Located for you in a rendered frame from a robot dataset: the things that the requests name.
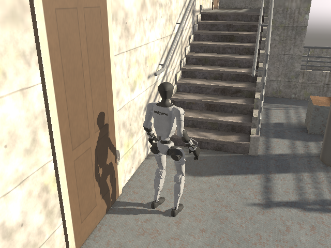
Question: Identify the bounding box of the robot left hand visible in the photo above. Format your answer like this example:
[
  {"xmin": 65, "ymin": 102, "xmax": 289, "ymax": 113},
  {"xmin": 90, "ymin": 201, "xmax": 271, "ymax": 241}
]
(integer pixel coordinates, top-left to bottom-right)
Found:
[{"xmin": 148, "ymin": 135, "xmax": 159, "ymax": 145}]

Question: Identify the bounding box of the robot head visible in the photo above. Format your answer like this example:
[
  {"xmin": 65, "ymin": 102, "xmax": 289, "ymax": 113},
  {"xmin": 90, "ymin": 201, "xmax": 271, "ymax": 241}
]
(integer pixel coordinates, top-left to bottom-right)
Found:
[{"xmin": 156, "ymin": 82, "xmax": 174, "ymax": 107}]

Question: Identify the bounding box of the left robot upper arm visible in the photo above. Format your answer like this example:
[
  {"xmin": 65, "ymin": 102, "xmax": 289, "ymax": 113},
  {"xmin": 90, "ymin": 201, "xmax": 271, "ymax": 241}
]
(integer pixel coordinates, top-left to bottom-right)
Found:
[{"xmin": 143, "ymin": 102, "xmax": 157, "ymax": 129}]

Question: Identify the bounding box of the right robot forearm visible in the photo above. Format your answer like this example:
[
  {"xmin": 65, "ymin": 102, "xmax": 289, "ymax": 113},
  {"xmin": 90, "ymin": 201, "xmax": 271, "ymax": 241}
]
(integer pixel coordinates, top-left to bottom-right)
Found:
[{"xmin": 182, "ymin": 130, "xmax": 197, "ymax": 151}]

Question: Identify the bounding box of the left robot foot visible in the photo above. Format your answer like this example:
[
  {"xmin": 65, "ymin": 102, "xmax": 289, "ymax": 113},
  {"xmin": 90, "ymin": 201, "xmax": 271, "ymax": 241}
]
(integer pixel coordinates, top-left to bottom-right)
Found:
[{"xmin": 151, "ymin": 197, "xmax": 165, "ymax": 209}]

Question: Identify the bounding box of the right robot upper arm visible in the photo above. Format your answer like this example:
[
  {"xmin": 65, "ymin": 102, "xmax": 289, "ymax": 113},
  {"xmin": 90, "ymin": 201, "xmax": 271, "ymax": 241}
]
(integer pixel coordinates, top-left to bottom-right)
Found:
[{"xmin": 173, "ymin": 106, "xmax": 185, "ymax": 137}]

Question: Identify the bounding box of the left robot forearm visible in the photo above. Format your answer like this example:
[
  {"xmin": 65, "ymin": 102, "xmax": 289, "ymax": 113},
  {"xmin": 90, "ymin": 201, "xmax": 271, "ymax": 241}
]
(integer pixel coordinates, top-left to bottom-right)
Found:
[{"xmin": 143, "ymin": 126, "xmax": 154, "ymax": 138}]

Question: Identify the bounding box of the robot right hand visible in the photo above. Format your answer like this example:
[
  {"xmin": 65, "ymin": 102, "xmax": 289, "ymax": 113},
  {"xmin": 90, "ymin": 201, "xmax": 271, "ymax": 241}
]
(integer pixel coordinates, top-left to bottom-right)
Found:
[{"xmin": 189, "ymin": 147, "xmax": 201, "ymax": 160}]

